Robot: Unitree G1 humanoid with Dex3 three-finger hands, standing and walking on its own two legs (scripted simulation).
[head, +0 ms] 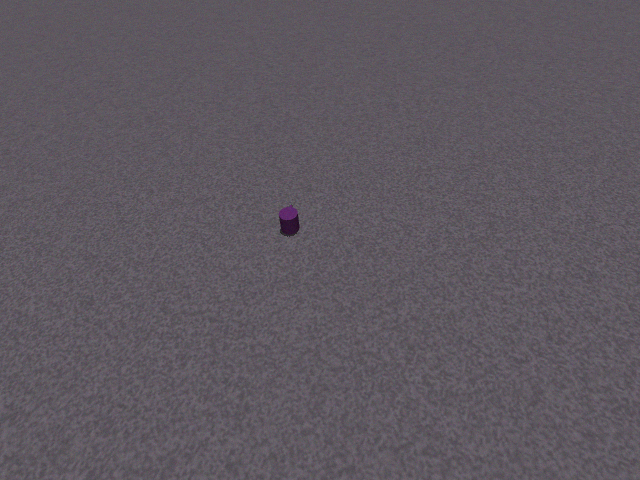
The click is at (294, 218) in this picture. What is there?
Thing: mug
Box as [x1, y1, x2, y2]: [279, 205, 298, 234]
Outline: 291,205 289,207 281,209 279,212 281,229 283,232 287,234 294,233 298,230 297,212
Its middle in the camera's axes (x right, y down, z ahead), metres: -0.14 -0.10 +1.73
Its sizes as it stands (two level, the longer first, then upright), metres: 0.117 0.083 0.092
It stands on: the floor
